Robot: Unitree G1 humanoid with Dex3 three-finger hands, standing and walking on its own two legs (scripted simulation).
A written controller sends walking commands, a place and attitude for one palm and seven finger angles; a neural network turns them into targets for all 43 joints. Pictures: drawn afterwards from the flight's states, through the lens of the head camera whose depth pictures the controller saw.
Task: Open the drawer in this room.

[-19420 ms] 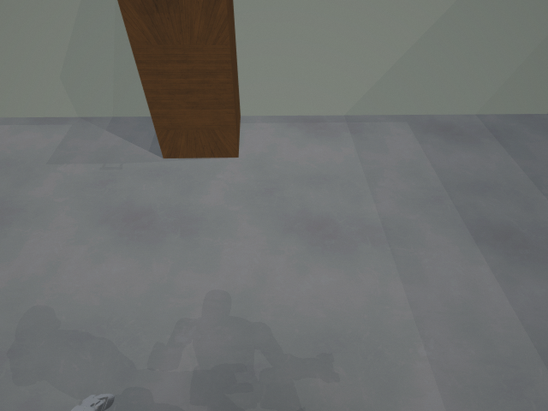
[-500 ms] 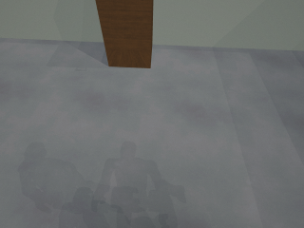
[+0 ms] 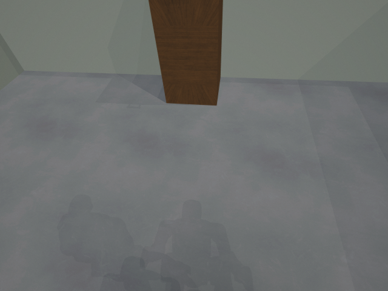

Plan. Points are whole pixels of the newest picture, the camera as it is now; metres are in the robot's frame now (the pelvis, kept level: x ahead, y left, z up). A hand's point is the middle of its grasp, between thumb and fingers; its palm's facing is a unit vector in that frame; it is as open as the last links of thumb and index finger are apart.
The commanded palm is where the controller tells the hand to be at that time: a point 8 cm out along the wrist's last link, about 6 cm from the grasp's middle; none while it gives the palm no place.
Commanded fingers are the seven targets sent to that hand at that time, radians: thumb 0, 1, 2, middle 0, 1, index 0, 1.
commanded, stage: turn or walk to find it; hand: left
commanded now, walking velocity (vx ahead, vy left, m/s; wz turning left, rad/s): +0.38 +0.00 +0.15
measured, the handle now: out of the picture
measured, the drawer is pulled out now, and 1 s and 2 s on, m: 0.00 0.00 0.00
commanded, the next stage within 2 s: stand and wait in 1.50 s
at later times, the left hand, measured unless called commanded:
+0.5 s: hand out of the picture -0.01 +0.13 -0.15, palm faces +0.25 -0.96 -0.14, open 7.4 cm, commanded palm none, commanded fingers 0.00 0.90 0.90 -0.20 -0.30 -0.20 -0.30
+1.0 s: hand (140, 161) +0.54 +0.22 -0.14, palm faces -0.01 -0.97 -0.22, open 7.4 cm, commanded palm none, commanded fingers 0.00 0.90 0.90 -0.20 -0.30 -0.20 -0.30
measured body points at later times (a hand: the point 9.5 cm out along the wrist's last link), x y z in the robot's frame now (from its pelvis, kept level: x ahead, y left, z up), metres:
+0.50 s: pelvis +0.16 +0.03 -0.01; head +0.21 +0.03 +0.44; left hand -0.02 +0.18 -0.13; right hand +0.30 -0.17 -0.16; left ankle +0.25 +0.14 -0.72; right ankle -0.01 -0.09 -0.73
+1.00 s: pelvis +0.39 +0.03 +0.00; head +0.42 +0.02 +0.45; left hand +0.54 +0.27 -0.12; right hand +0.33 -0.20 -0.16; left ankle +0.25 +0.14 -0.73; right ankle +0.53 -0.09 -0.72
